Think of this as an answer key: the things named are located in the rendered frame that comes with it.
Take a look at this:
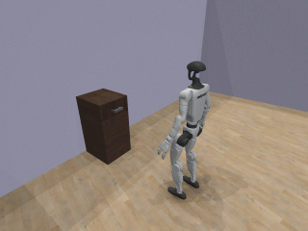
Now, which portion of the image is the robot left hand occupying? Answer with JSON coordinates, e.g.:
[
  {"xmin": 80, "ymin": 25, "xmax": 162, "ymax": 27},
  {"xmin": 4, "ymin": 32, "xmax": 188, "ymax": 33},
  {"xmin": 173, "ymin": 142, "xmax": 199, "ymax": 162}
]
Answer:
[{"xmin": 157, "ymin": 141, "xmax": 170, "ymax": 159}]

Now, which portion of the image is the robot right hand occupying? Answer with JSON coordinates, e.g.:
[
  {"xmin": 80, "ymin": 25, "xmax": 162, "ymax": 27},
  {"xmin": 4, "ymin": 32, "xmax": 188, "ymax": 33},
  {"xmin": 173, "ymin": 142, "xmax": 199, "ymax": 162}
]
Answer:
[{"xmin": 196, "ymin": 120, "xmax": 205, "ymax": 129}]

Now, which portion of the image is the robot right forearm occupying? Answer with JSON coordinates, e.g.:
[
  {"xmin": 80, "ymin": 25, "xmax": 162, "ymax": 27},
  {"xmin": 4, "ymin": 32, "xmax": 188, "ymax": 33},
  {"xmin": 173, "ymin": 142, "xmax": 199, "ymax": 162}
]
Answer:
[{"xmin": 199, "ymin": 107, "xmax": 210, "ymax": 122}]

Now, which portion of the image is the handle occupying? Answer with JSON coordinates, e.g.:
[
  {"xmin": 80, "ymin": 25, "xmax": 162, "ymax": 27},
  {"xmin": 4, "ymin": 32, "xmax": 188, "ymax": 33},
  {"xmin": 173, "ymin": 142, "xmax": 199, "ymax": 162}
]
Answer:
[{"xmin": 111, "ymin": 107, "xmax": 123, "ymax": 113}]

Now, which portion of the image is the drawer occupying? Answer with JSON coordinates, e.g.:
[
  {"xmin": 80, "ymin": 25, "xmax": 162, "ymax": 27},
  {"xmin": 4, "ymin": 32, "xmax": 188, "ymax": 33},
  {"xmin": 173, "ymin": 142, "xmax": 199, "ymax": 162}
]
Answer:
[{"xmin": 101, "ymin": 97, "xmax": 127, "ymax": 121}]

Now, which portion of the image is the right robot shin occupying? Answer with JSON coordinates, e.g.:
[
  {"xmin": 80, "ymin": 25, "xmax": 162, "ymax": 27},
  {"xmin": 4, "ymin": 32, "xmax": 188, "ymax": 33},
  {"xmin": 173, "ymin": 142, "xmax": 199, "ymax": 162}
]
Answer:
[{"xmin": 186, "ymin": 152, "xmax": 197, "ymax": 182}]

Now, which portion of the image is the cabinet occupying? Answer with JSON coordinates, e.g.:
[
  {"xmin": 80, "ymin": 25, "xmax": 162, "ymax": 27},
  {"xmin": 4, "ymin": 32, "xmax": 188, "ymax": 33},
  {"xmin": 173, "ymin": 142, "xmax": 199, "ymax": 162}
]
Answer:
[{"xmin": 76, "ymin": 89, "xmax": 131, "ymax": 165}]

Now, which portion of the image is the robot right foot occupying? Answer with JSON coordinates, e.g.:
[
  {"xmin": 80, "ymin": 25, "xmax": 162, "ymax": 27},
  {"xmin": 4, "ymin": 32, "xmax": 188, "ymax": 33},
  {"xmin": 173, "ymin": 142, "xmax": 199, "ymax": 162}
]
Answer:
[{"xmin": 183, "ymin": 175, "xmax": 199, "ymax": 189}]

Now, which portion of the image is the right robot upper arm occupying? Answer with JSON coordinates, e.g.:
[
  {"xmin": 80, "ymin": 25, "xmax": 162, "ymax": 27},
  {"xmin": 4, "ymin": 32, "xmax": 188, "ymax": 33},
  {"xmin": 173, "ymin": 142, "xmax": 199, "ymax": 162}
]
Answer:
[{"xmin": 202, "ymin": 84, "xmax": 211, "ymax": 110}]

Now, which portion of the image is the left robot upper arm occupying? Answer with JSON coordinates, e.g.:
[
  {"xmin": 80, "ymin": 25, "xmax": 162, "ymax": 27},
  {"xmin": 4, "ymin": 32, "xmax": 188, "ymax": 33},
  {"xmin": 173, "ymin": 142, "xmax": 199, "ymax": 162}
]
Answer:
[{"xmin": 178, "ymin": 89, "xmax": 192, "ymax": 124}]

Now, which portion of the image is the robot left forearm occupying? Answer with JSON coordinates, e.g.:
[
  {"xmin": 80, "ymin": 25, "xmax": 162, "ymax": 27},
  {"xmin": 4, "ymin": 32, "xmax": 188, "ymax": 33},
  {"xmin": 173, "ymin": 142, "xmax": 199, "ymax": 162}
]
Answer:
[{"xmin": 165, "ymin": 115, "xmax": 182, "ymax": 144}]

